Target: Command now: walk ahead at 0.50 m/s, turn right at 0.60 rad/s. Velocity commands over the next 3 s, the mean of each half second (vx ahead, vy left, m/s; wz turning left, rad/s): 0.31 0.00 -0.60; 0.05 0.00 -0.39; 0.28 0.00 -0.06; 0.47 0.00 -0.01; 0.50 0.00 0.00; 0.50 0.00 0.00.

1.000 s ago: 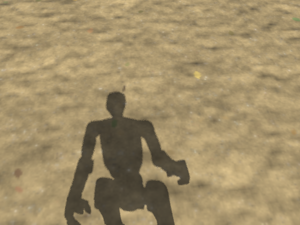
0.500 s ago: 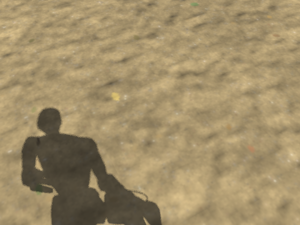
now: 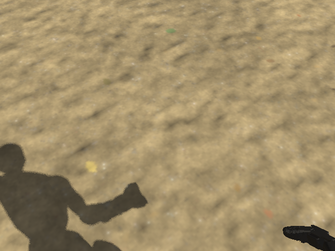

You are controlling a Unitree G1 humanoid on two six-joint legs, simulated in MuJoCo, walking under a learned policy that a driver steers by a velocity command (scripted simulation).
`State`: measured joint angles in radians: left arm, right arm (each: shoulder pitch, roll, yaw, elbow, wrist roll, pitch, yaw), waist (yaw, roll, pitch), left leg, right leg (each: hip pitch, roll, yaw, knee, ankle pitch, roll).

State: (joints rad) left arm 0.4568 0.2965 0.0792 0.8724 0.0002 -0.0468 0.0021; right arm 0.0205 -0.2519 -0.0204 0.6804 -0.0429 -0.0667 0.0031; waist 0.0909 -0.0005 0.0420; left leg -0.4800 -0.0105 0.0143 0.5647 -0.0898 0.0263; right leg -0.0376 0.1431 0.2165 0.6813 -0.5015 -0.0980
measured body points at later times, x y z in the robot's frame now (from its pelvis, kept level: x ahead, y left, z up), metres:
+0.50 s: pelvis +0.20 -0.02 +0.00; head +0.24 -0.05 +0.45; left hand +0.45 +0.16 -0.09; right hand +0.18 -0.30 -0.13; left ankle +0.12 +0.11 -0.67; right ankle +0.27 -0.11 -0.72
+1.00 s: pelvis +0.25 -0.01 +0.02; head +0.27 -0.01 +0.47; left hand +0.46 +0.17 -0.11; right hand +0.23 -0.30 -0.10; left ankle +0.29 +0.08 -0.72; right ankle +0.27 -0.11 -0.72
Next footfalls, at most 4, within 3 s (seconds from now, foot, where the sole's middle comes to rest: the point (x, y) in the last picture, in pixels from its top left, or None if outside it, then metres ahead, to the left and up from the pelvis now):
0.46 right None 0.31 -0.12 -0.76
0.98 left None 0.33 0.07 -0.76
1.38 right None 0.32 -0.17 -0.76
1.84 left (227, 193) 0.70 -0.15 -0.76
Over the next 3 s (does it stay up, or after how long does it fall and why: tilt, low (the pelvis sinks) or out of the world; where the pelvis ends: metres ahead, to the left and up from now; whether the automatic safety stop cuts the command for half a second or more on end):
stays up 1.09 -0.44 0.01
